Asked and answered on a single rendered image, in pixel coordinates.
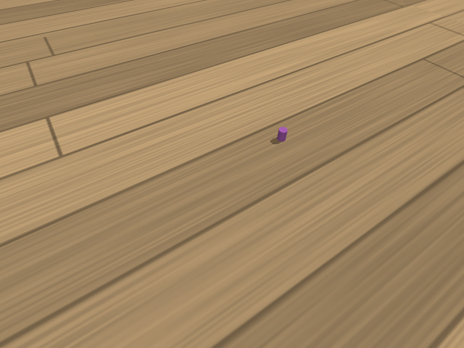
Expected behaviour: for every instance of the tin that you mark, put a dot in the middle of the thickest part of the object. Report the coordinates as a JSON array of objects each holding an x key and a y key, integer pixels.
[{"x": 282, "y": 134}]

